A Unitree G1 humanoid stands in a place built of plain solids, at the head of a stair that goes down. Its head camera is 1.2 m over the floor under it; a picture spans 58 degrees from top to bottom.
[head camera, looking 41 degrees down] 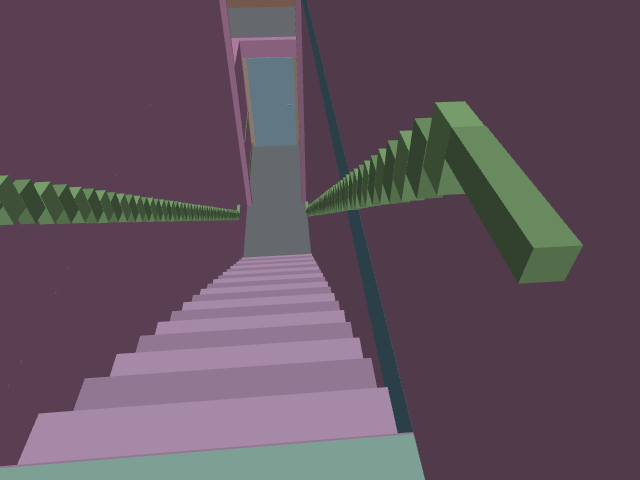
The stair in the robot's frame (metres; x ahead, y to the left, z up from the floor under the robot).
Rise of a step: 0.20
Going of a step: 0.26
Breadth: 1.29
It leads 5 degrees to the left of straight ahead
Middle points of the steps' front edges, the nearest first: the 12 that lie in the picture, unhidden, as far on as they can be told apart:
0.52 0.33 0.00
0.77 0.35 -0.20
1.02 0.38 -0.40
1.28 0.40 -0.60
1.54 0.42 -0.80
1.79 0.44 -1.00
2.05 0.46 -1.21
2.30 0.48 -1.41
2.56 0.50 -1.61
2.81 0.52 -1.81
3.07 0.54 -2.01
3.33 0.57 -2.21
